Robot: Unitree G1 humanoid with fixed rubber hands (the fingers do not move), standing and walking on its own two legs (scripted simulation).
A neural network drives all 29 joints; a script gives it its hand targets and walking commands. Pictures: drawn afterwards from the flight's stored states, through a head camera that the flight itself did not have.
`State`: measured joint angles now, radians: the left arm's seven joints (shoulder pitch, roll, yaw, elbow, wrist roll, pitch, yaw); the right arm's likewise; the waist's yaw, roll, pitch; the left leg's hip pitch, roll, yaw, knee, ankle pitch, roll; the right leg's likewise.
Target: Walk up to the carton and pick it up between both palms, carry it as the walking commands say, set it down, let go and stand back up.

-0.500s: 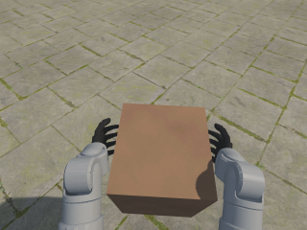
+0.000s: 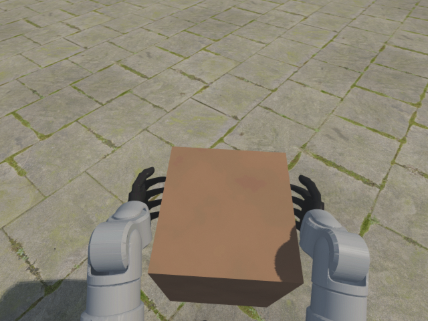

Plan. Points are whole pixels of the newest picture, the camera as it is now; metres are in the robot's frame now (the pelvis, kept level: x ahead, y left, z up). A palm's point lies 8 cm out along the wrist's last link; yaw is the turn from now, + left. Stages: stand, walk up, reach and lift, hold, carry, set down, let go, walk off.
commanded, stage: carry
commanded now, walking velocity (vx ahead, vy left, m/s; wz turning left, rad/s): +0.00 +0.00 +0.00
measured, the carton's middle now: (223, 233) +0.28 -0.01 +0.02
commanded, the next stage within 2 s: hold in 1.62 s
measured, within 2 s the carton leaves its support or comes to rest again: neither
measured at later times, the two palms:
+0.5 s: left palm (116, 228) +0.24 +0.16 +0.11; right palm (302, 232) +0.24 -0.13 +0.10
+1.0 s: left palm (101, 256) +0.20 +0.17 +0.10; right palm (300, 255) +0.20 -0.12 +0.11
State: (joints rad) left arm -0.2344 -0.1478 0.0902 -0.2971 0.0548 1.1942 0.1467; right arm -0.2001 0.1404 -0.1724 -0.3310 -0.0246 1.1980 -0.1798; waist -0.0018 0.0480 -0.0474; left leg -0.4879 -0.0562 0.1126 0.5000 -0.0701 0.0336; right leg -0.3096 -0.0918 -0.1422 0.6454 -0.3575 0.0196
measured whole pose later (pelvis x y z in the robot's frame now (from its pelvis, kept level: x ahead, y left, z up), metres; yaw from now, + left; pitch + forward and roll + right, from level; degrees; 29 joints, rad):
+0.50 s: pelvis -0.03 +0.02 +0.00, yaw +0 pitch +1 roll -2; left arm -0.23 -0.15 0.09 -0.30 0.05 1.20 0.15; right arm -0.20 0.14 -0.17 -0.33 -0.03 1.21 -0.18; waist 0.00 0.05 -0.07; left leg -0.46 -0.06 0.11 0.38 0.01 -0.11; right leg -0.32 -0.09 -0.15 0.61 -0.38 0.02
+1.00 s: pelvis -0.07 +0.03 +0.01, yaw +0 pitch +3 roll -1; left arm -0.22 -0.14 0.09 -0.29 0.05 1.21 0.15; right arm -0.21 0.14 -0.17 -0.32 -0.04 1.23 -0.17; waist 0.01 -0.01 -0.10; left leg -0.46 -0.05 0.02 0.49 -0.09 -0.01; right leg -0.38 -0.01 -0.10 0.71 -0.41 0.01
